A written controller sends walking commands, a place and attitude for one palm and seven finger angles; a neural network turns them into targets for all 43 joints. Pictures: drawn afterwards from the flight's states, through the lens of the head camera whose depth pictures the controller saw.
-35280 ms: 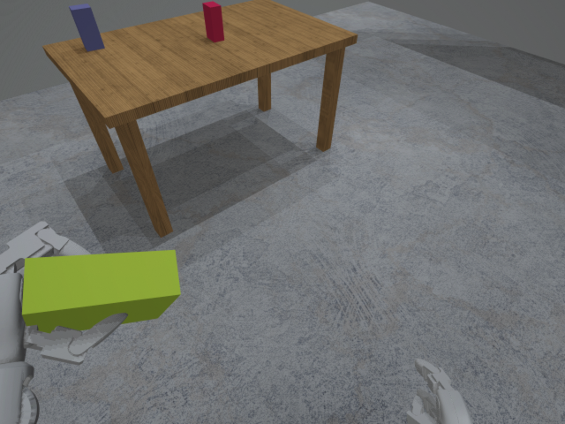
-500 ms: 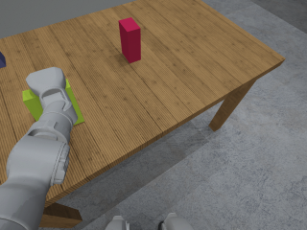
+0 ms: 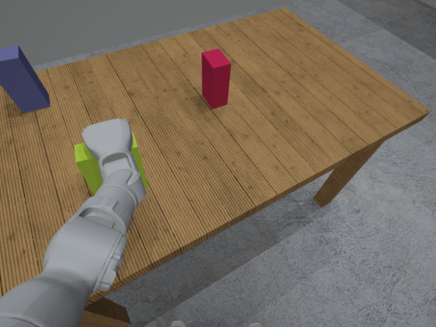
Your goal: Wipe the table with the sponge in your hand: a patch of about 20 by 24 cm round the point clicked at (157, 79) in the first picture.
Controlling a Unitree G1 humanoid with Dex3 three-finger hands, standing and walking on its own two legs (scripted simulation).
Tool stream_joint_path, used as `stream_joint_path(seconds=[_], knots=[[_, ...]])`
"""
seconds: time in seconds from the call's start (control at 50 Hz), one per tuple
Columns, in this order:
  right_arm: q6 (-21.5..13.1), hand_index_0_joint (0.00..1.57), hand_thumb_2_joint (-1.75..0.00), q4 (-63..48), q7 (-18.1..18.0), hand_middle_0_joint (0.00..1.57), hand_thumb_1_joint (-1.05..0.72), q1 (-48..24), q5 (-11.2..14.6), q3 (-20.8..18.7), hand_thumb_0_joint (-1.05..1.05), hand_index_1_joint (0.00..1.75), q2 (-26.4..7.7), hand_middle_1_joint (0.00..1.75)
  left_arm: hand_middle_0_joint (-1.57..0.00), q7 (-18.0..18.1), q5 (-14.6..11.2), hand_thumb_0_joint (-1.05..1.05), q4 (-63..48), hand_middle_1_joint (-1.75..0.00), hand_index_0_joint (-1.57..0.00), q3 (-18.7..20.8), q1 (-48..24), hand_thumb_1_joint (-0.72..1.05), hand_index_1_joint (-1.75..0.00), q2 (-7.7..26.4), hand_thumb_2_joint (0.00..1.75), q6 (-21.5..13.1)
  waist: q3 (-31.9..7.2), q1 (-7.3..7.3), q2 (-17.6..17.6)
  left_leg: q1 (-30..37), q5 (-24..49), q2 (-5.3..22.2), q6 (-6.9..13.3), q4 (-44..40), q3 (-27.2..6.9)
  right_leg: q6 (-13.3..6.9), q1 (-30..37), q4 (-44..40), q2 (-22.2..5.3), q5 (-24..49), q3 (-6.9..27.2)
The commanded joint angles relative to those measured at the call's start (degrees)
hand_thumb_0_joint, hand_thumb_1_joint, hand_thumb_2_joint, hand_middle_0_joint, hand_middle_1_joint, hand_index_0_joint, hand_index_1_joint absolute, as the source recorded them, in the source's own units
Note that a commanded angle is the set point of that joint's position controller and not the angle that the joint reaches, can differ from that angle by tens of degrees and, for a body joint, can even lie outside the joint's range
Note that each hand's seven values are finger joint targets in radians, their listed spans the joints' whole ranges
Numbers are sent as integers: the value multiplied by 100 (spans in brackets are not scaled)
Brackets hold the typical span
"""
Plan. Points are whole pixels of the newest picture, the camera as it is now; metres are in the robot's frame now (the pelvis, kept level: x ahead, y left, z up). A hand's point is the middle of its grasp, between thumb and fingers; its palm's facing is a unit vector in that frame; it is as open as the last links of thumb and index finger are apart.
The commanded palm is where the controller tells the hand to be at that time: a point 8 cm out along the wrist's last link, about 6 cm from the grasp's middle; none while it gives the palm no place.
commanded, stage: wipe back along the third lane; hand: left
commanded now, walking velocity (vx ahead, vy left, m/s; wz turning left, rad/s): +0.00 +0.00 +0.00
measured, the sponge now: (117, 173) +0.44 +0.22 -0.04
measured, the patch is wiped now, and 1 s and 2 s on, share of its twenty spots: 0.90 0.90 0.90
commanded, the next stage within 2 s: none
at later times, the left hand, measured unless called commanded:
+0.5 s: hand (122, 171) +0.41 +0.19 +0.02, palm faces -0.05 -0.01 -1.00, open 9.3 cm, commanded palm +0.35 +0.16 +0.04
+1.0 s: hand (134, 197) +0.35 +0.16 +0.02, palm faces -0.05 +0.00 -1.00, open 9.2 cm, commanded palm +0.31 +0.13 +0.04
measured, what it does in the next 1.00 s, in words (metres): stands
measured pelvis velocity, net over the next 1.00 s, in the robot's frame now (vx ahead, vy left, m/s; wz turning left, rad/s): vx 0.02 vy -0.03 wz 0.04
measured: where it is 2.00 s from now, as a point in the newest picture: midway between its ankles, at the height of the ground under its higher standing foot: outside the picture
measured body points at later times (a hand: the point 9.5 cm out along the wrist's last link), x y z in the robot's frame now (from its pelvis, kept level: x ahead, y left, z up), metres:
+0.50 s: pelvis +0.05 +0.00 +0.02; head +0.07 +0.00 +0.47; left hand +0.41 +0.19 +0.07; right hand +0.24 -0.22 -0.09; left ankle +0.01 +0.10 -0.70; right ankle +0.02 -0.14 -0.70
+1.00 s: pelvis +0.02 -0.03 +0.02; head +0.02 -0.04 +0.47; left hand +0.35 +0.16 +0.07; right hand +0.22 -0.24 -0.09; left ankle +0.01 +0.10 -0.70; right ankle +0.02 -0.14 -0.70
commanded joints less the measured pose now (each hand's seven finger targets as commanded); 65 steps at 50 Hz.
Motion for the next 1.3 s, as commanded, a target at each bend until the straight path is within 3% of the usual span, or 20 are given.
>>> stream_joint_path(seconds=[0.0, 0.06, 0.08, 0.1, 0.16, 0.26, 0.32, 0.38, 0.46, 0.62, 0.7, 0.78, 0.8, 0.86, 1.0, 1.04, 1.14, 1.2, 1.26, 1.28], knots=[[-94, 20, -90, -572, -1, 20, -90, -60, 14, -341, 0, 30, -898, 30, -120, -135, -167, 0, -288, -160, -120, 27, -860, 10, -160, 115, 130, 58, -1633, 84, -446, 1588, 1270, 97, 31, -768, 97, -358, 1051, -509, 62, 1019, -591], [3, 20, -90, -604, 69, 20, -90, -181, 7, -352, 0, 30, -838, 30, -120, -160, -199, 0, -515, -160, -120, -343, -470, 10, -160, -433, 130, 98, -1556, 126, -305, 1873, 1605, 98, -3, -784, 129, -386, 1116, -555, 75, 1303, -647], [41, 20, -90, -594, 79, 20, -90, -224, 6, -361, 0, 30, -833, 30, -120, -164, -207, 0, -574, -160, -120, -388, -432, 10, -160, -499, 130, 110, -1498, 109, -421, 1917, 1675, 111, 2, -782, 137, -388, 1191, -579, 70, 1446, -645], [69, 20, -90, -624, 84, 20, -90, -300, 11, -386, 0, 30, -831, 30, -120, -154, -220, 0, -644, -160, -120, -239, -199, 10, -160, -425, 130, 107, -1589, 193, -437, 1971, 1906, 119, -2, -779, 122, -404, 1325, -569, 62, 1624, -638], [188, 20, -90, -659, 109, 20, -90, -467, 19, -381, 0, 30, -796, 30, -120, -174, -258, 0, -927, -160, -120, -558, 56, 10, -160, -791, 130, 210, -1452, 180, -475, 2140, 2165, 110, -18, -812, 154, -406, 1483, -628, 47, 1974, -655], [383, 20, -90, -757, 173, 20, -90, -774, 21, -384, 0, 30, -766, 30, -120, -260, -296, 0, -1461, -160, -120, -788, 765, 10, -160, -1030, 130, 410, -1463, 335, -381, 2470, 2820, 109, -34, -826, 156, -443, 1851, -658, 12, 2539, -662], [515, 20, -90, -821, 202, 20, -90, -951, 18, -387, 0, 30, -764, 30, -120, -364, -306, 0, -1767, -160, -120, -1030, 977, 10, -160, -1235, 130, 535, -1372, 320, -567, 2649, 3219, 154, -27, -822, 89, -440, 1976, -665, 3, 2804, -704], [630, 20, -90, -917, 237, 20, -90, -1156, 26, -372, 0, 30, -754, 30, -120, -484, -265, 0, -2132, -160, -120, -1252, 1270, 10, -160, -1373, 130, 643, -1296, 370, -526, 2715, 3322, 126, -18, -841, 104, -461, 2142, -681, -29, 3003, -701], [742, 20, -90, -1023, 226, 20, -90, -1354, 25, -352, 0, 30, -755, 30, -120, -560, -237, 0, -2515, -160, -120, -1187, 1813, 10, -160, -1228, 130, 684, -1257, 479, -651, 2698, 3234, 55, -9, -887, 154, -479, 2485, -712, -74, 3282, -656], [842, 20, -90, -1160, 146, 20, -90, -1672, 65, -276, 0, 30, -757, 30, -120, -646, -132, 0, -3139, -160, -120, -1158, 1948, 10, -160, -1000, 130, 773, -904, 526, -705, 2680, 2687, -3, -25, -1069, 162, -517, 2610, -800, -82, 2993, -637], [822, 20, -90, -1193, 119, 20, -90, -1757, 69, -281, 0, 30, -723, 30, -120, -663, -78, 0, -3202, -160, -120, -1193, 2073, 10, -160, -1056, 130, 749, -927, 574, -660, 2692, 2539, -32, -31, -1101, 169, -537, 2625, -814, -85, 2842, -616], [793, 20, -90, -1210, 135, 20, -90, -1794, 75, -268, 0, 30, -695, 30, -120, -657, 15, 0, -3155, -160, -120, -1482, 1982, 10, -160, -1283, 130, 683, -742, 541, -501, 2661, 2105, -63, -35, -1135, 166, -566, 2384, -831, -48, 2294, -629], [780, 20, -90, -1223, 127, 20, -90, -1821, 75, -287, 0, 30, -699, 30, -120, -648, -45, 0, -3174, -160, -120, -1290, 2054, 10, -160, -1164, 130, 656, -807, 602, -638, 2612, 2032, -61, -26, -1158, 151, -570, 2449, -862, -37, 2244, -611], [739, 20, -90, -1195, 95, 20, -90, -1818, 88, -278, 0, 30, -682, 30, -120, -586, -20, 0, -3009, -160, -120, -1467, 1875, 10, -160, -1304, 130, 594, -621, 523, -681, 2531, 1561, -96, -22, -1190, 181, -540, 2255, -930, -25, 1726, -604], [641, 20, -90, -1197, 70, 20, -90, -1865, 115, -282, 0, 30, -664, 30, -120, -481, -150, 0, -2886, -160, -120, -1274, 1921, 10, -160, -1217, 130, 489, -607, 621, -713, 2354, 1118, -134, -24, -1282, 209, -528, 2271, -1046, -25, 1229, -518], [616, 20, -90, -1175, 76, 20, -90, -1817, 114, -291, 0, 30, -659, 30, -120, -447, -128, 0, -2789, -160, -120, -1397, 1889, 10, -160, -1305, 130, 462, -461, 573, -676, 2351, 949, -159, -14, -1263, 242, -509, 2152, -1095, -25, 971, -516], [572, 20, -90, -1181, 94, 20, -90, -1806, 119, -305, 0, 30, -669, 30, -120, -420, -181, 0, -2780, -160, -120, -1328, 2262, 10, -160, -1268, 130, 386, -515, 654, -910, 2296, 893, -176, -2, -1272, 272, -496, 2274, -1148, -36, 938, -451], [549, 20, -90, -1248, 136, 20, -90, -1910, 141, -320, 0, 30, -633, 30, -120, -437, -209, 0, -3025, -160, -120, -1477, 2495, 10, -160, -1459, 130, 346, -570, 710, -863, 2333, 1009, -175, 0, -1277, 266, -516, 2358, -1141, -35, 1116, -432], [546, 20, -90, -1161, 135, 20, -90, -1855, 133, -312, 0, 30, -655, 30, -120, -399, -150, 0, -2914, -160, -120, -1477, 2344, 10, -160, -1372, 130, 362, -303, 606, -912, 2317, 908, -181, 9, -1259, 292, -488, 2226, -1188, -44, 1051, -406], [538, 20, -90, -1151, 132, 20, -90, -1846, 133, -311, 0, 30, -660, 30, -120, -394, -162, 0, -2920, -160, -120, -1434, 2410, 10, -160, -1350, 130, 375, -342, 639, -970, 2324, 934, -187, 10, -1259, 304, -485, 2276, -1189, -48, 1128, -389]])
